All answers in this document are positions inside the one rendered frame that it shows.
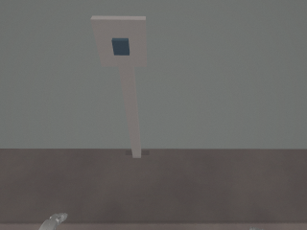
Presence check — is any button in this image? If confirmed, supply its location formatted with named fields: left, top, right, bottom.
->
left=111, top=37, right=130, bottom=56

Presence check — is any robot left hand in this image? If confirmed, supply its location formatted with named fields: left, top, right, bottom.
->
left=38, top=213, right=68, bottom=230

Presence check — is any panel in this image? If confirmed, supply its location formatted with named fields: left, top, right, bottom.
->
left=90, top=15, right=147, bottom=158

